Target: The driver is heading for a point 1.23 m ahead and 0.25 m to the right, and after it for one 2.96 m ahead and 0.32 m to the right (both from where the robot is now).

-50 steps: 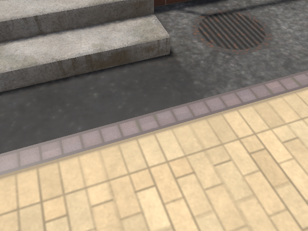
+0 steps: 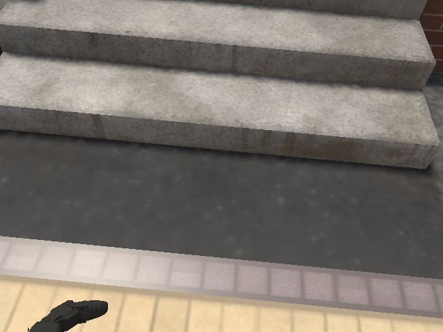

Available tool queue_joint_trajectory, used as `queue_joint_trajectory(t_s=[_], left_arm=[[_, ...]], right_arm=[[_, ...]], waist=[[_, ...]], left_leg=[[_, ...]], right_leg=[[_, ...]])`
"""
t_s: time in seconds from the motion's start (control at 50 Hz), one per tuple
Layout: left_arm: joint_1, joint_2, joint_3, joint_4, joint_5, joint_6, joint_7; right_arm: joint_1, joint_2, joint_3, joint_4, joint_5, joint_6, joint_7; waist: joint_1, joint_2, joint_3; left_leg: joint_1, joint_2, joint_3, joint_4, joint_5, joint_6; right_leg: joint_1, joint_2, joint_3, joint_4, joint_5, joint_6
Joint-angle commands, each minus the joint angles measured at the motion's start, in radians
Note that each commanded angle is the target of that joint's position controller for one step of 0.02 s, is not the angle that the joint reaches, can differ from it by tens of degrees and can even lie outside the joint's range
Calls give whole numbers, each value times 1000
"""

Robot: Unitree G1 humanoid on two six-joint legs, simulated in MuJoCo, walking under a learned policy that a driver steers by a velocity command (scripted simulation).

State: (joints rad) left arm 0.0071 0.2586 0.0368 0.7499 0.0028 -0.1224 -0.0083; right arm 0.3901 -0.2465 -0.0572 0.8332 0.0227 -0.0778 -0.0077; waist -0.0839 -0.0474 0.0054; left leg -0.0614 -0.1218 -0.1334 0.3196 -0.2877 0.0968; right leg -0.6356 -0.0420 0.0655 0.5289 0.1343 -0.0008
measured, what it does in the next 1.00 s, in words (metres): walks ahead, turning right: right foot, then left foot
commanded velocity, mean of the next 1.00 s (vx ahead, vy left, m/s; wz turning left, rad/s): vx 0.50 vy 0.00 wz -0.33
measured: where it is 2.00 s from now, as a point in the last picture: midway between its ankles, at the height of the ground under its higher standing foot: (272, 190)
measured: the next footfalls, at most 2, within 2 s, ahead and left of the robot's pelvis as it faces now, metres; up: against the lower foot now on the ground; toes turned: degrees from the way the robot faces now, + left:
right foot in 0.10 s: +0.25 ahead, -0.12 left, +0.00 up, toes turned +3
left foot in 0.58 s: +0.50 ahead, +0.08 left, +0.00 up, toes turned -14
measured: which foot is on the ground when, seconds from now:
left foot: down 0.00-0.12, up 0.14-0.56, down 0.58-1.00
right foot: up 0.00-0.08, down 0.10-0.60, up 0.62-1.00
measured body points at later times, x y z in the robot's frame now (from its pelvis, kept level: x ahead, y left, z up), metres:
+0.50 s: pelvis +0.28 -0.03 +0.00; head +0.31 -0.04 +0.45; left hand +0.30 +0.25 -0.12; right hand +0.50 -0.27 -0.07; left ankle +0.46 +0.11 -0.71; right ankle +0.21 -0.12 -0.74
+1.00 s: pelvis +0.52 -0.06 +0.00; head +0.55 -0.07 +0.44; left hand +0.82 +0.07 -0.09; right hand +0.39 -0.30 -0.13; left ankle +0.46 +0.09 -0.74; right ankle +0.60 -0.21 -0.71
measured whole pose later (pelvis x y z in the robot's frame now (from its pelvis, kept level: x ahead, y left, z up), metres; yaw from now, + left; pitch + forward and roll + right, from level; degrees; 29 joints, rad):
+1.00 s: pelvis +0.52 -0.06 +0.00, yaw -25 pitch +2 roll +2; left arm 0.09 0.28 0.05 0.64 0.04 0.01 -0.09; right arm 0.42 -0.27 -0.06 0.85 -0.03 -0.08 0.01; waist -0.08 -0.04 0.02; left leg 0.02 0.01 0.19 0.26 -0.32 -0.01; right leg -0.61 -0.05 -0.04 0.71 -0.12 -0.06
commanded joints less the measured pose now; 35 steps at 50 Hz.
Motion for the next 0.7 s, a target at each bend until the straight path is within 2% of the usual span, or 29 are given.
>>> queue_joint_trajectory(t_s=[0.02, 0.06, 0.08, 0.1, 0.12, 0.14, 0.16, 0.18, 0.2, 0.22, 0.24, 0.28, 0.32, 0.38, 0.42, 0.48, 0.52, 0.54, 0.56, 0.58, 0.6, 0.62, 0.64, 0.66, 0.68, 0.7], left_arm=[[-122, 90, 16, -102, 0, -31, -19], [-81, 106, 21, -101, -1, -37, -22], [-3, 125, 31, -82, -3, -38, -19], [139, 158, 47, -45, 0, -38, -13], [335, 205, 57, -17, 9, -33, -9], [442, 267, 81, 26, 4, -21, -17], [427, 173, 58, 31, -24, -17, -22], [338, 122, 43, 8, -28, -10, -18], [274, 113, 36, -15, -15, -1, -18], [249, 107, 33, -22, -9, 3, -21], [246, 97, 28, -24, 0, 4, -22], [258, 98, 29, -20, -9, 7, -20], [284, 130, 39, -14, -19, 8, -9], [326, 161, 51, -8, -26, 21, 9], [366, 165, 52, -2, -30, 32, 14], [409, 158, 52, 3, -36, 45, 19], [398, 166, 56, -4, -36, 55, 25], [383, 163, 57, -11, -34, 60, 27], [370, 142, 51, -19, -31, 63, 27], [346, 95, 34, -39, -21, 60, 24], [424, 18, 12, -62, -24, 50, 23], [490, 53, 11, -81, -44, 43, 24], [438, 137, 33, -62, -50, 50, 25], [368, 151, 40, -71, -40, 59, 25], [338, 137, 41, -78, -29, 64, 22], [321, 123, 44, -87, -25, 69, 18]], right_arm=[[46, -140, -33, -24, -6, -3, -9], [42, -146, -35, -20, -8, 10, -14], [22, -156, -35, -24, -12, 16, -13], [0, -149, -27, -35, -21, 19, -9], [-11, -123, -11, -57, -37, 17, -7], [155, -28, 14, -38, -17, 0, 6], [135, -100, 9, -34, -4, -18, 9], [-11, -160, -6, -67, 7, -30, 13], [-102, -148, -1, -91, -5, -40, 11], [-140, -135, -3, -105, -23, -47, 11], [-131, -124, -6, -111, -36, -48, 10], [-109, -89, 0, -115, -40, -42, 8], [-161, -71, 7, -140, -43, -34, 1], [-294, -51, 19, -176, -37, -36, 2], [-355, -57, 19, -190, -28, -40, 8], [-415, -85, 9, -218, -16, -48, 15], [-411, -116, -5, -224, -13, -57, 17], [-374, -128, -12, -215, -12, -61, 16], [-300, -146, -25, -196, -16, -63, 11], [-167, -188, -40, -178, -28, -66, 3], [-33, -270, -62, -164, -41, -56, -6], [9, -257, -63, -136, -28, -41, 5], [-40, -172, -44, -151, -22, -41, 7], [-88, -136, -32, -155, -20, -38, 8], [-139, -114, -23, -154, -24, -37, 11], [-170, -99, -19, -148, -30, -36, 12]], waist=[[1, 129, 32], [25, 151, 10], [66, 161, -31], [129, 157, -131], [201, 77, -284], [145, -249, -396], [156, -205, -335], [162, -98, -157], [145, 23, -81], [120, 69, -24], [90, 54, -32], [67, 5, -43], [74, -13, -28], [111, -19, -9], [135, -37, -9], [146, -47, -8], [124, -63, -11], [98, -70, -19], [59, -68, -49], [-6, -24, -147], [-13, 197, -290], [12, 386, -318], [4, 242, -184], [11, 159, -90], [36, 124, -35], [59, 144, -4]], left_leg=[[43, 312, -201, -18, 312, 118], [92, 317, -207, 39, 454, 102], [102, 292, -177, 115, 643, 88], [64, 241, -128, 277, 772, 64], [-103, 176, -77, 558, 584, 33], [-514, 12, 7, 929, -54, -61], [-671, 56, -49, 1029, -238, -48], [-730, 112, -34, 1035, -152, -39], [-701, 147, -1, 990, -79, -37], [-682, 171, 15, 918, -40, -44], [-628, 196, 15, 855, -12, -50], [-577, 198, 43, 748, -4, -75], [-562, 187, 71, 615, 21, -108], [-492, 156, 81, 389, 216, -128], [-429, 126, 82, 292, 319, -135], [-380, 107, 58, 208, 318, -131], [-328, 106, 46, 159, 259, -113], [-271, 108, 52, 130, 236, -97], [-161, 121, 58, 91, 217, -72], [47, 233, -28, 103, 185, -20], [386, 451, -320, 95, 112, 96], [430, 573, -635, 4, -107, 177], [311, 531, -558, -23, -189, 147], [190, 486, -403, -35, -111, 112], [83, 437, -296, -69, -13, 96], [14, 404, -217, -98, 57, 87]], right_leg=[[0, 8, -9, -39, -50, -33], [72, 29, -36, -63, -160, -58], [180, 59, -76, -86, -181, -82], [385, 45, -71, -75, -150, -125], [680, -105, 123, -43, -125, -207], [1050, -315, 579, -116, -304, -386], [1037, -325, 742, -230, -493, -365], [890, -282, 602, -251, -489, -312], [743, -237, 486, -272, -377, -286], [638, -203, 425, -293, -252, -283], [587, -168, 375, -308, -169, -273], [535, -125, 305, -329, -76, -278], [471, -112, 254, -345, -35, -285], [397, -73, 204, -344, -85, -246], [376, -62, 205, -325, -122, -225], [414, -85, 273, -273, -206, -206], [447, -102, 333, -225, -245, -189], [450, -95, 347, -187, -247, -175], [429, -60, 336, -114, -228, -151], [342, -8, 279, 83, -255, -117], [65, 117, 133, 401, -520, -53], [-141, 95, 90, 612, -744, -40], [-197, 38, 113, 716, -658, -31], [-192, 7, 85, 731, -573, -24], [-158, -21, 72, 701, -509, -17], [-131, -48, 67, 671, -466, -14]])
Keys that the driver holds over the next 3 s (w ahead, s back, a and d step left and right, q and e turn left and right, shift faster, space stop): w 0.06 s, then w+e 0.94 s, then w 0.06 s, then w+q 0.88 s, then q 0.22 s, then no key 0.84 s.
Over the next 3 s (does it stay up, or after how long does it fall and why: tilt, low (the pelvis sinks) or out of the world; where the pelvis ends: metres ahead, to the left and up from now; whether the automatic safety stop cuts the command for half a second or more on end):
stays up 1.28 -0.29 0.13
